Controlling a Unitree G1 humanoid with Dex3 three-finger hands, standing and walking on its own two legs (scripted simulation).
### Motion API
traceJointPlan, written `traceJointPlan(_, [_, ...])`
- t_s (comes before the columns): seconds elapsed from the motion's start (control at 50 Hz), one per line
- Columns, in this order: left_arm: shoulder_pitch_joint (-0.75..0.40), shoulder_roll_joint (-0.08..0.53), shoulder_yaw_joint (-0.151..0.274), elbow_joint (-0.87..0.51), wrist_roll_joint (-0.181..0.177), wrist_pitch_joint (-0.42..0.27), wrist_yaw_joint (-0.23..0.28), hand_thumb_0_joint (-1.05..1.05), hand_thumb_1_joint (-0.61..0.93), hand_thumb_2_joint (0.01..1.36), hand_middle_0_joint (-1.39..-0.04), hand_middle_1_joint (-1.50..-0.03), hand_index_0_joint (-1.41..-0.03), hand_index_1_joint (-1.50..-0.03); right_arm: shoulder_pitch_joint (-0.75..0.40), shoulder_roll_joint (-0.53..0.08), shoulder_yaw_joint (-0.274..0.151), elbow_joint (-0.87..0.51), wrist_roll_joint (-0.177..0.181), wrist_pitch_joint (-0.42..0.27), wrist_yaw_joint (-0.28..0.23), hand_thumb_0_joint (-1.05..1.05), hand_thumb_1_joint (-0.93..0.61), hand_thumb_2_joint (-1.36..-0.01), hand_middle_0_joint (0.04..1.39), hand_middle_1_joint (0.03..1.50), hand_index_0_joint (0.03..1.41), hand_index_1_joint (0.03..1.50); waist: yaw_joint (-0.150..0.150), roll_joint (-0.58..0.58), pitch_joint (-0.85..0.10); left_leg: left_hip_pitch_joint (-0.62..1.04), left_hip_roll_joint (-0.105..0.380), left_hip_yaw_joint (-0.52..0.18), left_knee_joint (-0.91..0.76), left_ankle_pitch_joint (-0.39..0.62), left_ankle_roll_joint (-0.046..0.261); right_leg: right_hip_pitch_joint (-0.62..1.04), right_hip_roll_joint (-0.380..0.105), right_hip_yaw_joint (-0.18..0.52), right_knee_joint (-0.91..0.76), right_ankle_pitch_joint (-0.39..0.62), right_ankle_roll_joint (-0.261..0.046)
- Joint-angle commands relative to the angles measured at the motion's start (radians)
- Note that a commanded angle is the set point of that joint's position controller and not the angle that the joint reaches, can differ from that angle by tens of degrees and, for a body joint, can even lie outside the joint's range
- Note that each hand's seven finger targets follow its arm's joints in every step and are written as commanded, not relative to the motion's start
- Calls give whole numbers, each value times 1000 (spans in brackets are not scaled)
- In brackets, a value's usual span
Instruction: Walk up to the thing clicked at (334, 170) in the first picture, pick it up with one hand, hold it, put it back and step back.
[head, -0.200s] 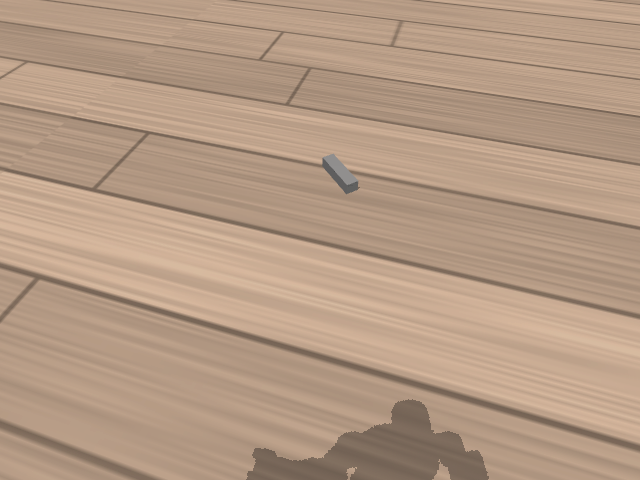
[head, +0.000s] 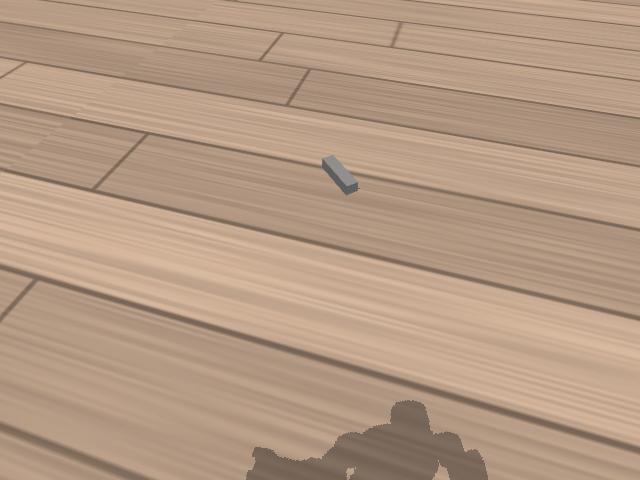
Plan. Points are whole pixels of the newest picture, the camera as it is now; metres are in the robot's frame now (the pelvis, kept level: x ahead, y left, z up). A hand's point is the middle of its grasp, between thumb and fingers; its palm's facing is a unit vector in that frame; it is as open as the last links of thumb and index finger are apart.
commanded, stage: stand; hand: left
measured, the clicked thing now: (339, 174) +1.49 -0.11 -0.75
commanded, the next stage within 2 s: walk up in 0.92 s
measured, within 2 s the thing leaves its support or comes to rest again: neither
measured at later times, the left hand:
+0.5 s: hand out of the picture +0.08 +0.25 -0.16, palm faces -0.02 -0.94 -0.34, open 7.4 cm
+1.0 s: hand out of the picture +0.08 +0.26 -0.15, palm faces -0.07 -0.94 -0.33, open 7.4 cm
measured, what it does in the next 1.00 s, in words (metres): stands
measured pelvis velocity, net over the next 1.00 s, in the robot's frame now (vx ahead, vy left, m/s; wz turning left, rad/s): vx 0.01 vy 0.00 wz -0.07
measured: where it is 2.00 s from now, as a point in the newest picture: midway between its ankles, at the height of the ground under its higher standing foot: (323, 402)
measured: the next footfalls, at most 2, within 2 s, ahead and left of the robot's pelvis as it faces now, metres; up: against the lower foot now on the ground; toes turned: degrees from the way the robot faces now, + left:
right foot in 1.26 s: +0.13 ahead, -0.18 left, +0.00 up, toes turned -23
left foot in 1.66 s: +0.49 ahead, +0.07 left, +0.00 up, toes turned -25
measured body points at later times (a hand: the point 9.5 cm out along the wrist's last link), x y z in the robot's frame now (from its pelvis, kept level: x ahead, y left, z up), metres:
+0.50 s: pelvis +0.00 +0.00 +0.00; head +0.01 +0.00 +0.45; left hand +0.09 +0.30 -0.13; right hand +0.08 -0.30 -0.13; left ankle +0.00 +0.13 -0.75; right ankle +0.00 -0.12 -0.75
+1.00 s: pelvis +0.01 +0.00 +0.00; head +0.02 +0.00 +0.45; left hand +0.08 +0.31 -0.13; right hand +0.09 -0.31 -0.13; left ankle +0.00 +0.12 -0.74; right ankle +0.00 -0.12 -0.75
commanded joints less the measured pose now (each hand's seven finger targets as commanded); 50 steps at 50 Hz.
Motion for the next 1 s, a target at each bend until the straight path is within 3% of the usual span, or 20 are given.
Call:
traceJointPlan(0.0, [-41,209,42,-57,0,-17,12,0,900,900,-200,-300,-200,-300,-41,-211,-34,-60,5,-18,-13,0,-900,-900,200,300,200,300,8,5,-59,-9,108,-87,-62,93,33,2,-119,93,-60,99,-28])
traceJointPlan(0.06, [-41,215,44,-58,-1,-18,11,0,900,900,-200,-300,-200,-300,-36,-208,-33,-63,5,-18,-12,0,-900,-900,200,300,200,300,5,-2,-67,1,109,-87,-62,103,34,3,-120,97,-63,97,-30])
traceJointPlan(0.14, [-40,216,44,-59,0,-21,10,0,900,900,-200,-300,-200,-300,-33,-208,-31,-61,6,-22,-13,0,-900,-900,200,300,200,300,4,2,-94,23,113,-84,-51,171,34,26,-127,95,-49,184,-28])
traceJointPlan(0.36, [-37,211,42,-54,-2,-14,9,0,900,900,-200,-300,-200,-300,-36,-215,-31,-59,6,-22,-15,0,-900,-900,200,300,200,300,7,8,-62,6,112,-87,-72,128,32,14,-120,88,-60,115,-29])
traceJointPlan(0.64, [-27,218,41,-60,0,-16,11,0,900,900,-200,-300,-200,-300,-40,-217,-33,-62,5,-22,-15,0,-900,-900,200,300,200,300,8,1,-90,38,115,-82,-57,171,34,16,-126,92,-51,167,-30])
traceJointPlan(0.88, [-22,222,43,-53,-1,-15,9,0,900,900,-200,-300,-200,-300,-30,-212,-28,-58,5,-19,-13,0,-900,-900,200,300,200,300,8,5,-46,6,107,-87,-82,96,29,-1,-120,96,-75,87,-28])
traceJointPlan(0.9, [97,347,126,-139,14,-16,-21,0,900,900,-200,-300,-200,-300,-53,-364,-130,-195,-35,-42,27,0,-900,-900,200,300,200,300,1,63,-93,111,77,-12,130,-406,76,-167,-113,274,-22,-323,-86])
traceJointPlan(0.92, [78,337,126,-141,18,-16,-32,0,900,900,-200,-300,-200,-300,-36,-334,-131,-200,-41,-36,43,0,-900,-900,200,300,200,300,-17,32,-41,87,60,-27,164,-520,94,-304,-132,345,-67,-473,-85])
traceJointPlan(0.94, [10,324,138,-170,24,-22,-38,0,900,900,-200,-300,-200,-300,-19,-297,-128,-221,-35,-28,55,0,-900,-900,200,300,200,300,-46,-15,1,26,62,-50,184,-508,99,-341,-137,381,-64,-515,-88])
traceJointPlan(0.96, [-40,309,135,-209,25,-27,-40,0,900,900,-200,-300,-200,-300,20,-279,-131,-233,-32,-25,63,0,-900,-900,200,300,200,300,-76,-53,27,61,71,-94,145,-465,112,-428,-123,388,-43,-463,-82])
traceJointPlan(0.98, [-89,280,131,-233,23,-32,-42,0,900,900,-200,-300,-200,-300,94,-282,-144,-230,-30,-28,64,0,-900,-900,200,300,200,300,-124,-55,33,211,105,-118,47,-436,126,-576,-66,300,-2,-368,-35])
